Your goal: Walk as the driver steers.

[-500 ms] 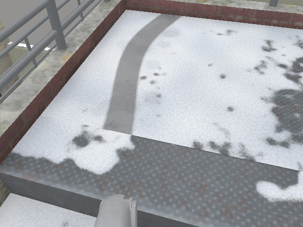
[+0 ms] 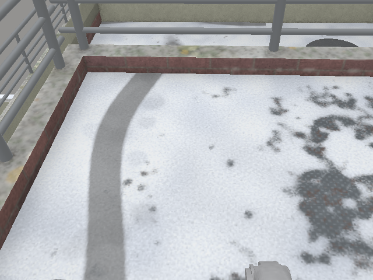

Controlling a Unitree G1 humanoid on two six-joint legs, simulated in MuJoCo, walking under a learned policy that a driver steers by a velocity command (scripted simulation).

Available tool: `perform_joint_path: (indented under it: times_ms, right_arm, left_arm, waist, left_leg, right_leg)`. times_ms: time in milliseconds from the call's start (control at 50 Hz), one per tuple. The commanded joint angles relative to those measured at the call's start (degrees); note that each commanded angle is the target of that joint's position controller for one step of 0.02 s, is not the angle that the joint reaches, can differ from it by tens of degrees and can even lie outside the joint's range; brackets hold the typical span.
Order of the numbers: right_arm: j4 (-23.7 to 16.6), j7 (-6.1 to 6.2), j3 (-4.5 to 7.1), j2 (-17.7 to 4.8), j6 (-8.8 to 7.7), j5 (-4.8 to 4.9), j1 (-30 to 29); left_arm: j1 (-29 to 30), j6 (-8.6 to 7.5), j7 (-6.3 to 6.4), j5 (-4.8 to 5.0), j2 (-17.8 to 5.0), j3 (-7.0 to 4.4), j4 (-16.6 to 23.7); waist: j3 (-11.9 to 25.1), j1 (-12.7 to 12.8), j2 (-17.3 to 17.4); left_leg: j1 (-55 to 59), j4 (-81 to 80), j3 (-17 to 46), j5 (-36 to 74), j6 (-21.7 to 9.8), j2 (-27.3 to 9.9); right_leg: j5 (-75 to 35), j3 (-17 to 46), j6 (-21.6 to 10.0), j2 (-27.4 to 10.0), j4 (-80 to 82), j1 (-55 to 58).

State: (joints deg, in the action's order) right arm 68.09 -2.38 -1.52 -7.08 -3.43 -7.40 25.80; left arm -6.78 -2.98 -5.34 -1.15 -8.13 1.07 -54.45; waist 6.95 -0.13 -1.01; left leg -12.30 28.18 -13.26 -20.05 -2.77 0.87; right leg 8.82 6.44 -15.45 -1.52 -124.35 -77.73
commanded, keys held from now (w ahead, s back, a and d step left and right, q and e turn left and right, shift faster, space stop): w+e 0.90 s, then w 0.10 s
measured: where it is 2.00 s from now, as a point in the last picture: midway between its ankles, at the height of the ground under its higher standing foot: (276, 220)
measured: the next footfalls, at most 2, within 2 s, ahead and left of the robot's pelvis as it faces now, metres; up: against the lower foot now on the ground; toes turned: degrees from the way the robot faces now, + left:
right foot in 0.18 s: +0.29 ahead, -0.14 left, +0.16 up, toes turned -9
left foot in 0.72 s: +0.62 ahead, -0.01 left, +0.16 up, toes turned -22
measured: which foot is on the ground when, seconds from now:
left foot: down 0.00-0.24, up 0.26-0.70, down 0.72-1.00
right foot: up 0.00-0.16, down 0.18-0.74, up 0.76-1.00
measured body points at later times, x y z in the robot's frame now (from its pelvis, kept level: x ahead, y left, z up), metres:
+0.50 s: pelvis +0.29 -0.07 +0.15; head +0.28 -0.07 +0.60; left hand +0.30 +0.16 -0.01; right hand +0.39 -0.34 +0.04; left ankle +0.39 +0.08 -0.41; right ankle +0.25 -0.13 -0.57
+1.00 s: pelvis +0.54 -0.09 +0.18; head +0.54 -0.09 +0.63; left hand +0.79 +0.03 +0.06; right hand +0.42 -0.30 +0.04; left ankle +0.58 +0.00 -0.57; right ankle +0.53 -0.26 -0.47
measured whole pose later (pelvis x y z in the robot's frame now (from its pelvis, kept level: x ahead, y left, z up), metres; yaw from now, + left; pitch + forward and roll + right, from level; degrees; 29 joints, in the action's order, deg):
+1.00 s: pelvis +0.54 -0.09 +0.18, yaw -34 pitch +2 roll +2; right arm 56.3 1.7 2.9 -10.0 -5.7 -1.3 19.7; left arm -9.4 -4.0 -1.4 1.1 -11.5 -4.3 -52.3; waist 3.2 -2.6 -1.7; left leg -7.6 15.6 -12.8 -10.1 -1.7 -0.4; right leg 7.8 3.9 -2.9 -3.5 -65.3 -43.4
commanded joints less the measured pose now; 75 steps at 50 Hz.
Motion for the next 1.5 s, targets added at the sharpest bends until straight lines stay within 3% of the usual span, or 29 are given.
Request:
perform_joint_path:
  times_ms: [20, 80, 200, 240, 260, 280, 320, 380, 440, 520, 580, 640, 720, 740, 760, 780, 820, 860, 940, 960, 1040, 1200, 1260, 1280, 1300, 1320, 1340, 1380, 1500]
  right_arm:
    - [-1.23, -0.33, -1.42, -1.39, -1.57, -2.11, 2.01]
    - [-2.24, -1.85, -1.68, -2.47, -1.63, -0.15, 6.05]
    - [-6.44, -2.06, 1.80, -15.18, -4.56, 2.81, 3.86]
    - [-7.80, -2.45, 1.68, -12.45, -4.95, 0.60, 5.03]
    - [-9.89, -3.61, 2.10, -8.59, -3.74, 1.38, -0.60]
    - [-10.25, -4.26, 2.46, -7.93, -2.45, 3.92, -0.52]
    - [-12.66, -2.49, 2.09, -5.04, -3.35, 3.92, -6.94]
    - [-17.41, -0.67, 0.18, -3.03, -2.95, 4.02, -11.39]
    - [-19.27, 0.42, 1.41, -8.45, -1.62, 3.48, -15.21]
    - [-23.47, 1.08, 0.99, -6.83, -2.61, 3.07, -23.35]
    - [-26.71, 0.34, 0.50, -4.45, -1.25, 3.64, -31.32]
    - [-28.64, 0.17, 1.71, -7.34, -0.17, 3.82, -36.02]
    - [-27.73, 2.34, 4.55, -12.34, -2.99, 7.49, -28.20]
    - [-24.76, 3.24, 5.06, -14.67, -4.65, 6.96, -17.56]
    - [-22.68, 2.91, 4.52, -13.99, -4.80, 6.61, -6.18]
    - [-19.70, 3.57, 5.48, -13.00, -4.33, 4.39, -3.92]
    - [-20.85, 4.62, 4.29, -8.59, -3.57, 5.09, -13.81]
    - [-20.69, 4.53, 2.98, -1.83, -3.00, 5.43, -15.54]
    - [-16.91, 3.78, 4.23, -3.78, -3.45, 2.95, -10.91]
    - [-15.58, 3.81, 5.91, -11.11, -3.49, 7.03, -11.56]
    - [-13.72, 4.65, 5.95, -10.59, -2.83, 7.12, -10.99]
    - [-10.03, 4.61, 7.27, -14.69, -0.91, 8.62, -2.87]
    - [-11.54, 5.27, 7.51, -15.63, -0.78, 8.62, -5.52]
    - [-14.93, 5.43, 6.90, -14.19, -1.34, 6.52, -7.96]
    - [-16.75, 4.16, 4.65, -8.76, -2.45, 6.29, -2.15]
    - [-15.96, 3.36, 5.83, -12.30, -3.37, 7.78, -3.98]
    - [-18.03, 3.46, 5.91, -12.22, -3.31, 9.08, -9.26]
    - [-19.06, 5.21, 6.53, -12.64, -1.98, 7.16, -12.59]
    - [-23.24, 6.58, 6.85, -11.38, 1.25, 6.20, -14.68]
  left_arm:
    - [13.10, -0.05, 0.96, -0.11, -1.76, 1.65, 9.42]
    - [24.95, 3.36, 0.59, -0.57, -0.08, 2.28, 13.66]
    - [7.10, 1.88, 0.05, -0.29, -4.24, -1.12, 10.48]
    - [-10.19, 1.49, 1.93, 0.63, -9.00, -3.12, 5.72]
    - [-20.80, 1.72, 2.28, -1.61, -13.47, -3.92, 1.52]
    - [-24.03, 1.00, 3.09, -2.17, -17.99, -6.41, 0.52]
    - [-16.45, -1.20, 3.74, -1.20, -11.11, -5.12, -1.47]
    - [-3.83, -1.66, 2.66, -2.13, -2.43, -2.27, -2.71]
    - [1.42, -4.11, 2.55, -1.98, -4.74, -2.70, -0.25]
    - [-11.33, -6.31, 3.73, -3.42, -6.10, -2.72, -0.68]
    - [-15.76, -6.45, 2.19, 0.21, -6.28, -3.06, -0.29]
    - [-19.08, -6.02, 1.18, 0.55, -9.78, -4.65, -0.91]
    - [-17.19, -5.11, 1.05, -1.34, -10.39, -5.93, -0.70]
    - [-19.07, -5.45, 1.40, -1.41, -4.01, -4.48, 0.98]
    - [-24.22, -5.96, 1.64, -1.97, 1.23, -2.68, 2.73]
    - [-12.76, -5.06, 1.36, -0.89, -6.41, -5.13, 3.58]
    - [-11.09, -3.66, 2.91, -0.28, -6.15, -5.55, 2.13]
    - [-8.81, -3.56, 2.91, -2.75, -2.75, -4.82, 1.29]
    - [-3.65, -3.55, 0.73, -1.39, -1.14, -4.70, 1.24]
    - [-1.62, -1.38, 4.38, 5.32, -4.85, -6.07, 6.09]
    - [2.09, 0.29, 5.53, 2.85, -4.87, -5.53, 9.40]
    - [13.46, 0.44, 3.73, 2.56, -4.69, -5.06, 14.81]
    - [-3.06, 0.45, 4.10, 1.48, -11.96, -8.37, 11.15]
    - [-11.98, 0.69, 5.50, 0.59, -18.04, -9.99, 9.99]
    - [-10.45, 0.57, 5.51, 0.00, -20.99, -9.37, 10.97]
    - [-12.61, 0.93, 5.32, 0.22, -17.94, -8.80, 12.05]
    - [-8.20, 0.81, 5.28, 0.65, -15.86, -8.23, 13.08]
    - [-0.73, 1.02, 5.24, 1.66, -12.56, -7.36, 14.97]
    - [0.01, 1.14, 6.30, 0.56, -14.59, -7.82, 16.59]
  waist:
    - [-4.31, -0.41, 0.13]
    - [-6.67, -3.76, 5.15]
    - [1.35, 6.12, 11.61]
    - [11.03, 9.91, 3.71]
    - [10.65, 11.63, -6.14]
    - [10.78, 11.34, -6.27]
    - [1.55, 6.62, -3.65]
    - [1.57, -2.71, 4.57]
    - [0.13, -5.31, 2.74]
    - [-1.27, 0.88, 1.42]
    - [-4.73, 2.90, -1.58]
    - [-7.48, 3.60, -3.48]
    - [0.45, -0.65, -3.20]
    - [11.86, -2.23, 5.73]
    - [25.70, -4.16, 23.94]
    - [9.72, -8.52, 14.27]
    - [-3.71, -3.33, 5.71]
    - [-4.07, -0.81, 4.53]
    - [-4.95, -1.84, 4.05]
    - [-7.75, 1.25, 2.25]
    - [-8.74, 1.71, 4.80]
    - [-11.37, -2.75, 5.06]
    - [-0.75, 4.87, 6.83]
    - [7.17, 7.15, -1.45]
    - [16.51, 2.27, -12.78]
    - [20.68, 4.99, -5.24]
    - [13.25, 4.01, -5.36]
    - [4.67, 0.36, 0.06]
    - [3.24, -2.69, -3.75]
  left_leg:
    - [4.81, -16.69, 7.69, 9.80, -7.43, -13.68]
    - [0.52, -27.44, 4.81, 19.04, -10.58, -17.61]
    - [14.85, -5.56, -2.39, 95.68, -7.93, -20.04]
    - [-11.15, 15.50, 2.02, 70.45, -4.10, -12.13]
    - [-27.42, 34.32, 7.12, 18.42, -0.53, -2.03]
    - [-31.82, 59.74, 21.49, 16.85, -0.98, 0.14]
    - [-39.90, 77.38, 28.13, 20.30, -2.58, 0.95]
    - [-46.85, 82.54, 27.57, 18.78, -5.64, 0.73]
    - [-42.62, 67.25, 20.53, 11.88, -1.34, -3.28]
    - [-38.20, 45.95, 16.07, 18.45, 3.79, -6.49]
    - [-22.54, 21.82, 12.36, 19.04, 6.35, -6.11]
    - [-21.48, 11.32, 11.98, 19.52, 6.28, -3.76]
    - [-1.43, 2.90, 11.60, 21.41, -2.12, -3.73]
    - [20.27, 6.89, 19.26, 34.44, -11.11, -12.28]
    - [47.57, -1.46, 44.95, 30.26, -25.76, -27.12]
    - [36.55, -10.97, 50.30, 5.69, -17.85, -27.09]
    - [11.72, -15.91, 35.99, -4.46, -9.62, -23.74]
    - [5.97, -19.59, 25.59, 8.41, -9.04, -20.63]
    - [7.56, -22.25, 13.30, 18.08, -10.17, -16.71]
    - [4.83, -20.65, 12.38, 18.13, -6.58, -16.94]
    - [1.66, -21.70, 8.80, 16.57, -7.20, -16.84]
    - [15.18, -13.52, 4.41, 37.78, -4.61, -18.34]
    - [11.23, 9.84, 0.09, 51.47, 0.99, -12.67]
    - [-6.61, 29.09, -0.21, 27.67, 4.35, -9.27]
    - [-26.83, 48.36, 7.18, -19.54, 6.90, -0.39]
    - [-27.18, 53.20, 16.33, -18.25, 6.39, -2.37]
    - [-31.14, 53.38, 15.53, -13.28, 5.72, -4.36]
    - [-27.87, 47.01, 15.50, -5.23, 5.78, -6.96]
    - [-22.07, 34.82, 16.49, 1.78, 6.26, -4.66]
  right_leg:
    - [-5.18, -1.59, -3.03, -3.28, 16.62, -6.38]
    - [2.28, -11.62, 1.80, -5.60, 33.05, 5.62]
    - [6.86, -14.67, 3.01, 7.11, 56.64, 39.74]
    - [4.40, 5.86, -0.32, 4.74, 66.98, 71.94]
    - [13.24, 25.52, -4.18, -2.03, 86.65, 79.99]
    - [20.72, 41.65, -2.54, -5.96, 96.54, 74.90]
    - [19.82, 35.46, -0.44, -5.11, 95.00, 60.97]
    - [3.54, 25.49, 1.08, -3.54, 94.78, 53.03]
    - [2.30, 12.02, 1.48, 0.91, 99.72, 46.38]
    - [-9.49, 10.06, 0.64, 1.31, 101.84, 50.88]
    - [-7.85, 10.67, 0.55, 0.32, 104.29, 47.29]
    - [-10.97, 17.27, -0.42, -4.41, 102.55, 57.99]
    - [-30.64, 17.95, 5.03, -3.63, 90.86, 67.88]
    - [-22.74, 13.11, 9.61, 3.46, 74.87, 58.98]
    - [18.65, 5.73, 14.65, 13.47, 58.29, 36.05]
    - [22.34, 3.02, 13.26, 8.31, 46.02, 22.45]
    - [6.99, 1.37, 11.56, 0.50, 44.24, 26.92]
    - [3.64, 0.30, 11.38, -2.80, 49.91, 34.08]
    - [-1.92, -0.42, 11.22, -3.31, 57.65, 31.39]
    - [-1.11, -0.23, 12.50, -3.73, 56.93, 29.85]
    - [-9.12, -2.03, 13.60, -5.07, 68.56, 31.87]
    - [-2.70, -10.03, 10.77, -1.54, 90.58, 40.36]
    - [-14.28, -11.06, 7.13, 4.25, 98.67, 65.83]
    - [-41.74, 2.10, 3.84, -6.16, 91.18, 86.08]
    - [-52.91, 25.28, -8.91, -21.16, 94.14, 103.69]
    - [-46.25, 24.94, -8.03, -19.67, 97.73, 99.28]
    - [-43.29, 16.97, -5.55, -16.45, 98.57, 92.63]
    - [-34.40, 10.77, -1.48, -12.10, 101.99, 74.29]
    - [-23.66, 9.67, -1.03, -8.44, 105.01, 58.67]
